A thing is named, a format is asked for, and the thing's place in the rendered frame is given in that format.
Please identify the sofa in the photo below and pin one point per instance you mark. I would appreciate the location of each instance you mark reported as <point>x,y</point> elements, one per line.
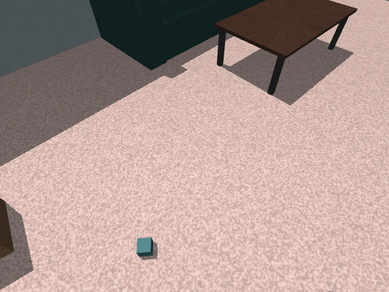
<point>154,31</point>

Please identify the coffee table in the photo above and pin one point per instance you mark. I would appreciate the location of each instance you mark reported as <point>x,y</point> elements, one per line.
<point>283,27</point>

